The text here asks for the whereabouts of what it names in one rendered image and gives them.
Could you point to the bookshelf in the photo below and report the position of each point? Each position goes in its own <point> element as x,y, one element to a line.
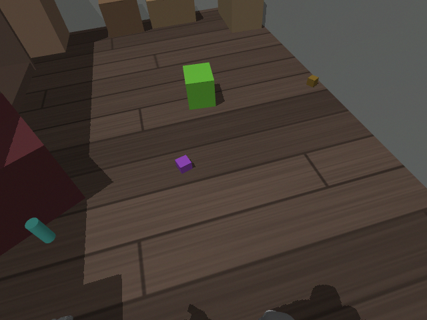
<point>16,66</point>

